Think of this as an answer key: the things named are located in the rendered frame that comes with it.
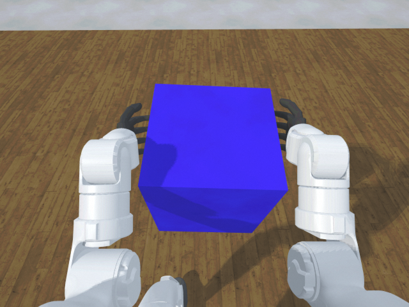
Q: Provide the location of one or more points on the carton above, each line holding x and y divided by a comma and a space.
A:
212, 159

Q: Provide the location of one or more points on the robot right upper arm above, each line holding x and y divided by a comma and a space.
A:
328, 274

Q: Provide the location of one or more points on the right robot forearm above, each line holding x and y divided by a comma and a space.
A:
323, 173

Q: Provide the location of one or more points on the left robot hand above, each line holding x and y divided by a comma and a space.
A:
126, 122

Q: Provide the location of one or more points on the left robot thigh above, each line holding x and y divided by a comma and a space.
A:
165, 293

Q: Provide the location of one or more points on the left robot forearm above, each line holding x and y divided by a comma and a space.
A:
104, 185

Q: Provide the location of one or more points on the robot left upper arm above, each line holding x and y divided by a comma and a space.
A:
102, 278

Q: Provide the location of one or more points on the right robot hand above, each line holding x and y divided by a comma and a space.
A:
293, 118

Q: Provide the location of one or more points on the left robot shin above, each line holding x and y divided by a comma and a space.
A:
167, 278

